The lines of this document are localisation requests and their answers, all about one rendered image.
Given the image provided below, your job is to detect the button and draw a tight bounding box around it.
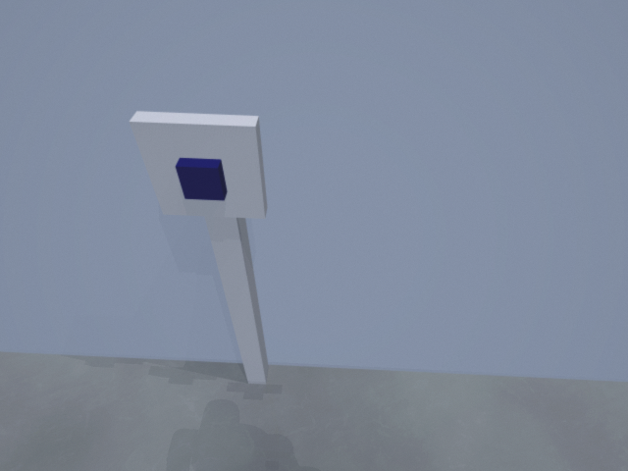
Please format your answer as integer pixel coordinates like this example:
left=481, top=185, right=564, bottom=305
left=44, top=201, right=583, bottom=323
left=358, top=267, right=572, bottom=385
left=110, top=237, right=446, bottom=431
left=176, top=158, right=227, bottom=200

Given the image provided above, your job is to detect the panel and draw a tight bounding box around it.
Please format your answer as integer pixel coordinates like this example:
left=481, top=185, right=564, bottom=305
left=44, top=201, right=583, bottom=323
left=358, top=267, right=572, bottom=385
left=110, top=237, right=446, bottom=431
left=130, top=111, right=269, bottom=385

